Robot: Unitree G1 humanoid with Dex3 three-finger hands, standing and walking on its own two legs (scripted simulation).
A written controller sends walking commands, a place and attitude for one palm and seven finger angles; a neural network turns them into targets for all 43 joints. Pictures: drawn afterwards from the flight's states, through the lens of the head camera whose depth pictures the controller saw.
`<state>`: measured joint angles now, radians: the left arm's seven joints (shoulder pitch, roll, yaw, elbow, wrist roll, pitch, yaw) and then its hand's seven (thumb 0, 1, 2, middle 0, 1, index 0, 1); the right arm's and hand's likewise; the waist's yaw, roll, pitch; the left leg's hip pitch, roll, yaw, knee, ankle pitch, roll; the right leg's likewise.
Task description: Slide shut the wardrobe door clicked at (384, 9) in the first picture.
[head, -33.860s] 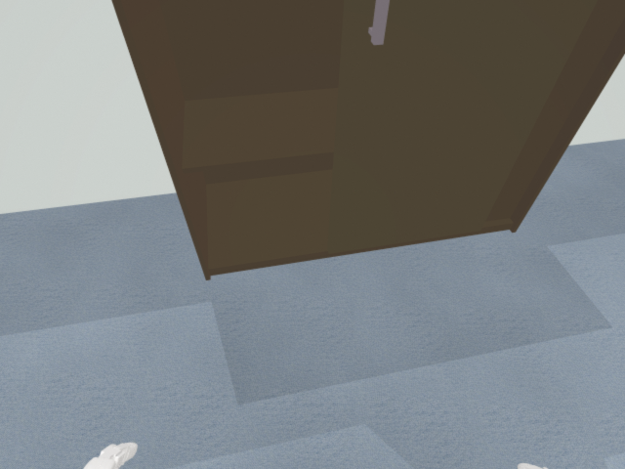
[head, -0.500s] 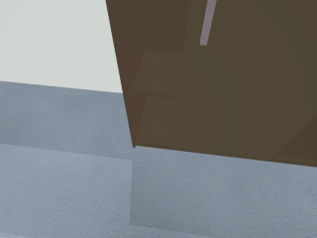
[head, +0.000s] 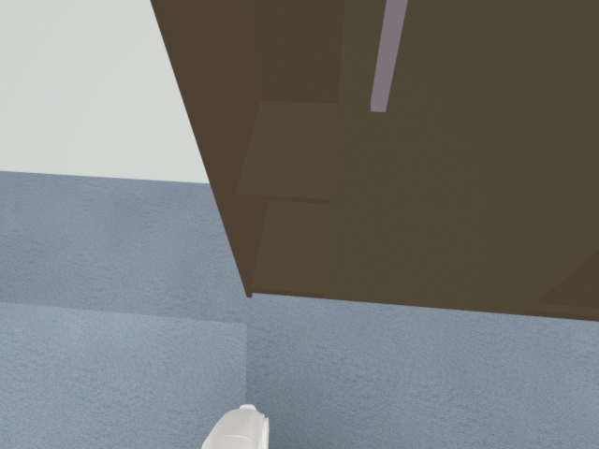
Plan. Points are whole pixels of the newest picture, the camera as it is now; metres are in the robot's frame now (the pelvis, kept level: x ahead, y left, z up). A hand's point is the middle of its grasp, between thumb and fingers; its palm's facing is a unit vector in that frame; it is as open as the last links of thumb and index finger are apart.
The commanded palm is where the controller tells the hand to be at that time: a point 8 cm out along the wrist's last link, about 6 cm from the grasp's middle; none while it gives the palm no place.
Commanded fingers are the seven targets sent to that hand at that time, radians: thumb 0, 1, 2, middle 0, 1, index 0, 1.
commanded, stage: take the last steps up to it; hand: right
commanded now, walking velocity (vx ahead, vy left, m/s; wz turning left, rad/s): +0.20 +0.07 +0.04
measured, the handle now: (393, 5) +0.62 -0.08 +0.26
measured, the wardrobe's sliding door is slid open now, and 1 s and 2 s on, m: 0.26 0.26 0.26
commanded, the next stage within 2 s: come to a stop and stand still in 0.10 s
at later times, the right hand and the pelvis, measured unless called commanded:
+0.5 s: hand (402, 389) +0.24 -0.15 -0.18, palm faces +0.05 +0.98 -0.18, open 7.2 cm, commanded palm none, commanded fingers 0.00 -0.90 -0.90 0.20 0.30 0.20 0.30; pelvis +0.15 +0.03 -0.01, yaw +0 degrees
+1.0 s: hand (435, 406) +0.22 -0.19 -0.17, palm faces +0.01 +0.96 -0.27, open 7.4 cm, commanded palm none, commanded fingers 0.00 -0.90 -0.90 0.20 0.30 0.20 0.30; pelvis +0.13 +0.00 -0.02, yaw +3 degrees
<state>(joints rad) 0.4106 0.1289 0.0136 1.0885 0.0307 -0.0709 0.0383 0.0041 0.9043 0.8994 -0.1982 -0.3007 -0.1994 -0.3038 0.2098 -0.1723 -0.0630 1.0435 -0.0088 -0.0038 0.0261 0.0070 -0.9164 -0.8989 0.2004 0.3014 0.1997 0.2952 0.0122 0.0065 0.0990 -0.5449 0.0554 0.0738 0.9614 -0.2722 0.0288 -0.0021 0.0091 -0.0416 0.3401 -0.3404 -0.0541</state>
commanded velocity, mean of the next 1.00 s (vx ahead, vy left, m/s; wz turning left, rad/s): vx -0.10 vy -0.02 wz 0.00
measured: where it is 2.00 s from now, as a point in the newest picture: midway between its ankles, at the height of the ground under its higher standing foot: outside the picture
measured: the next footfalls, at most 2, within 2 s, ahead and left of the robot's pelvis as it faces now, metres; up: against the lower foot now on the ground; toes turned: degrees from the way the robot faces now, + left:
left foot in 0.16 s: +0.21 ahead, +0.12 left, +0.00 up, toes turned +0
right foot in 0.36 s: +0.17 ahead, -0.09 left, +0.00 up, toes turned -2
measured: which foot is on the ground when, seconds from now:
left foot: up 0.00-0.14, down 0.16-1.00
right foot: down 0.00-0.14, up 0.16-0.34, down 0.36-0.60, up 0.62-0.82, down 0.84-1.00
